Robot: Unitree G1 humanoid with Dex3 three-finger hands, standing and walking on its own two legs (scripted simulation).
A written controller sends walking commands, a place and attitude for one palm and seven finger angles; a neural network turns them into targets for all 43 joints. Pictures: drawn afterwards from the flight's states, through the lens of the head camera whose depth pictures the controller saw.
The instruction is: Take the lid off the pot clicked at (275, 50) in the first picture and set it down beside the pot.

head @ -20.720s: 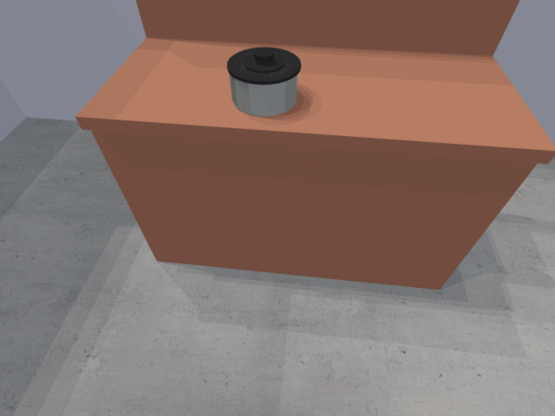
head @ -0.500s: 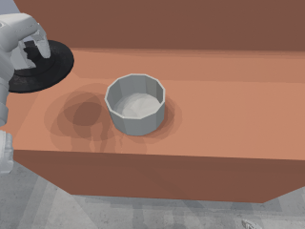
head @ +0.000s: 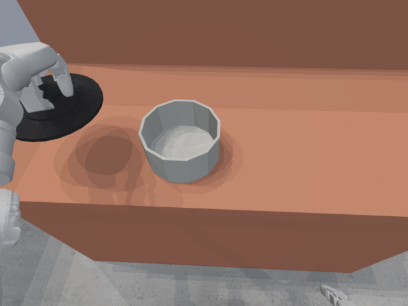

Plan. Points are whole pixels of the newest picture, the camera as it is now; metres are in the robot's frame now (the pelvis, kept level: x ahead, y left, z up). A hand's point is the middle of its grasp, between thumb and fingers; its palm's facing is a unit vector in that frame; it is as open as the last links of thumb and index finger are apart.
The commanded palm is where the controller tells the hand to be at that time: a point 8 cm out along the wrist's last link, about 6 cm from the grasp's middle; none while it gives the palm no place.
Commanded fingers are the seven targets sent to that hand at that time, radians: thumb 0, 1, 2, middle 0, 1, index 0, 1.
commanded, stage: lower the lid onto the table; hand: left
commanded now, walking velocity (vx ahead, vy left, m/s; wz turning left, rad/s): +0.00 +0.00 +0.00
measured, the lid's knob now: (46, 93) +0.47 +0.30 +0.16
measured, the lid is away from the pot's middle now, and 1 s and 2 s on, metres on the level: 0.25 0.23 0.24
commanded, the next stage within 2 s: none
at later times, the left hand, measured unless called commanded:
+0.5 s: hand (54, 107) +0.44 +0.28 +0.15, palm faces -0.39 -0.07 -0.92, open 6.9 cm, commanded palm +0.45 +0.28 +0.23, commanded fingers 0.00 0.49 1.17 -0.84 -0.99 -1.02 -1.00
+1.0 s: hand (62, 116) +0.45 +0.28 +0.12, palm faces -0.41 -0.07 -0.91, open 6.9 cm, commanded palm +0.46 +0.29 +0.19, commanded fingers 0.00 0.49 1.17 -0.84 -0.99 -1.02 -1.00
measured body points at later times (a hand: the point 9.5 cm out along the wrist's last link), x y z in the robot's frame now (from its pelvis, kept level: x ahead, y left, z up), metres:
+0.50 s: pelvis +0.00 +0.00 +0.00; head +0.05 -0.01 +0.45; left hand +0.46 +0.28 +0.20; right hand +0.08 -0.28 -0.12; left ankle +0.00 +0.07 -0.74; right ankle -0.01 -0.15 -0.74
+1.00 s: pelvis +0.00 +0.01 +0.00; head +0.06 +0.00 +0.44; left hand +0.47 +0.28 +0.17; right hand +0.07 -0.27 -0.13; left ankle +0.00 +0.07 -0.74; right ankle -0.01 -0.15 -0.74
